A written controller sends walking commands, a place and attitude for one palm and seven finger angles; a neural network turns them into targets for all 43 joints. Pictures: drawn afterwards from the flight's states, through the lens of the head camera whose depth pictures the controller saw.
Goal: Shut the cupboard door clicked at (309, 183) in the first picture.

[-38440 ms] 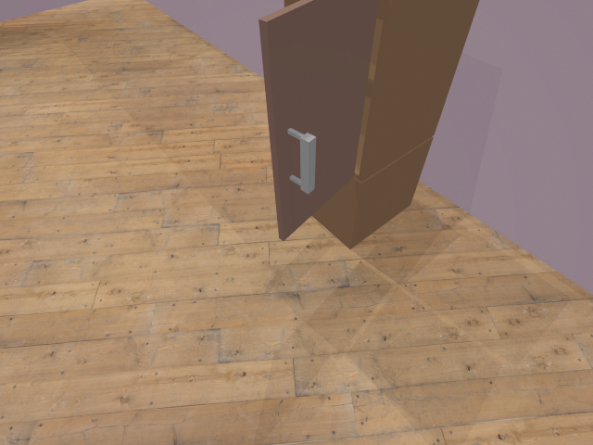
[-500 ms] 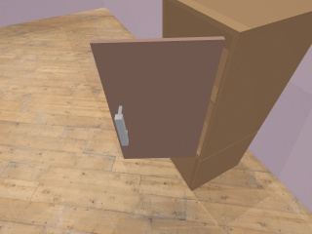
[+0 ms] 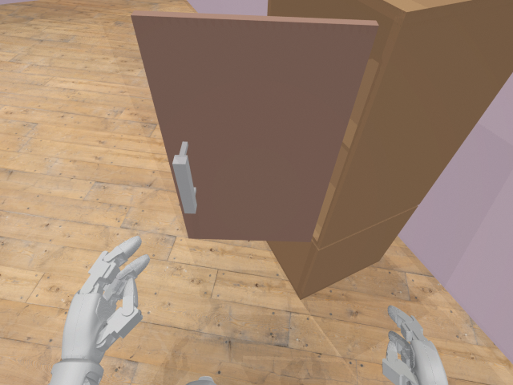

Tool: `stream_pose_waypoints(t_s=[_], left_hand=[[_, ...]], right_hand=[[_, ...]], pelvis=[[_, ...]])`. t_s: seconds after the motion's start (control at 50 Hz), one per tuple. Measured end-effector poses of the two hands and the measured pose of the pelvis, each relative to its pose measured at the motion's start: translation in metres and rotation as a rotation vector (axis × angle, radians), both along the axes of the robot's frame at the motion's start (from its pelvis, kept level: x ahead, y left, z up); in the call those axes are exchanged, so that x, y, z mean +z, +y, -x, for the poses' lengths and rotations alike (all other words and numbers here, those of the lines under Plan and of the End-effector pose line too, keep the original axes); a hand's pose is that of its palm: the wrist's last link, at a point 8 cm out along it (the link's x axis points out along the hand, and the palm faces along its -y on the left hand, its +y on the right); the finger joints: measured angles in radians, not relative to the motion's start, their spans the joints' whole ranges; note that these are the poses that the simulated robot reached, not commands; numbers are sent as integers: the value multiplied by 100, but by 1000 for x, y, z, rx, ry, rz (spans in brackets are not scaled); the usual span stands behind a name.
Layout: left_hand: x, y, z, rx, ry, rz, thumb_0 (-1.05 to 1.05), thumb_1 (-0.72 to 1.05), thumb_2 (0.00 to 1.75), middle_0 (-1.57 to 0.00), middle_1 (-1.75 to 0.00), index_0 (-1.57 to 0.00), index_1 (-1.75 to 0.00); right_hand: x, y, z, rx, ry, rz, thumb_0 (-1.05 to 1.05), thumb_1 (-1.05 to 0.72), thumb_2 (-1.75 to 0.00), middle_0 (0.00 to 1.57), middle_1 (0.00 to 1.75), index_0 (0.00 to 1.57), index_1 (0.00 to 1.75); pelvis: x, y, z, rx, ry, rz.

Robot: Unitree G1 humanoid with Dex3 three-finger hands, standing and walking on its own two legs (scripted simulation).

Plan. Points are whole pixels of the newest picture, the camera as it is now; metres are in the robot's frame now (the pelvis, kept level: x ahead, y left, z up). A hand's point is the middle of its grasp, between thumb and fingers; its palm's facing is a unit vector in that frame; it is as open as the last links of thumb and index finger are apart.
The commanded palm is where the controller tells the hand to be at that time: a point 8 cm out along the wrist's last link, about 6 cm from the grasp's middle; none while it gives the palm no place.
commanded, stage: raise the hand and make a fist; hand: left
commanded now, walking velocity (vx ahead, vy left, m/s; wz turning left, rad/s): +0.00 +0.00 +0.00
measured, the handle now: (187, 178) +0.51 +0.16 -0.01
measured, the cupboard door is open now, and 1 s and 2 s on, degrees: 63 63 63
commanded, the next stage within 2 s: bring the fist close to the handle in 1.62 s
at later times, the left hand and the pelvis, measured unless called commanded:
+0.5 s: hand (131, 342) +0.20 +0.19 -0.03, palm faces +0.03 -1.00 +0.01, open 4.3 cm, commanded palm +0.16 +0.25 -0.01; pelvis -0.02 +0.00 -0.06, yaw +0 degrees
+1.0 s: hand (102, 343) +0.19 +0.23 +0.00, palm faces +0.05 -1.00 -0.04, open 3.1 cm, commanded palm +0.17 +0.27 -0.01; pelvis -0.02 +0.03 -0.06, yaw +1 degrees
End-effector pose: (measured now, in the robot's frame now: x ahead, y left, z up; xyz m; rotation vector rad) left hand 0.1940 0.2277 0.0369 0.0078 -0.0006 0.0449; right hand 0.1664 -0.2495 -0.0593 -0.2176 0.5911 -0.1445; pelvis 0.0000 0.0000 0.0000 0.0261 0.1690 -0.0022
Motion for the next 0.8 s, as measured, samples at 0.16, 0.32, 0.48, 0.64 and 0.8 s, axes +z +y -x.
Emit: stream_pose_waypoints(t_s=[0.16, 0.32, 0.48, 0.64, 0.8], left_hand=[[-87, 21, 91, 89, 178, -1, 2, 90, 90, -45, -57, -46, -57], [-34, 6, 41, -81, -155, -71, 2, 90, 90, -59, -73, -59, -73], [-62, 13, 16, -59, 219, 37, 2, 90, 90, -74, -89, -74, -89], [-40, 41, 38, 34, -3, -48, 2, 91, 90, -88, -105, -88, -105], [-65, 31, 27, -99, 73, 8, 2, 90, 90, -103, -121, -104, -121]], right_hand=[[-32, -4, -50, 153, -105, 91, 1, -90, -90, 20, 29, 20, 30], [-85, 28, -32, 143, -47, -5, 1, -90, -90, 20, 29, 20, 30], [-87, 31, 32, -34, 136, -79, 1, -90, -90, 21, 30, 21, 30], [-83, 19, 45, 2, 183, 43, 1, -90, -90, 20, 30, 20, 30], [-69, 37, 15, 26, 80, 64, 1, -90, -90, 20, 29, 20, 30]], pelvis=[[-61, -16, 21, 42, 96, 38], [-84, -15, 32, 49, 111, 77], [-59, -2, 23, 13, 116, 50], [-63, 15, 24, 26, 133, 77], [-68, 29, 30, 25, 142, 94]])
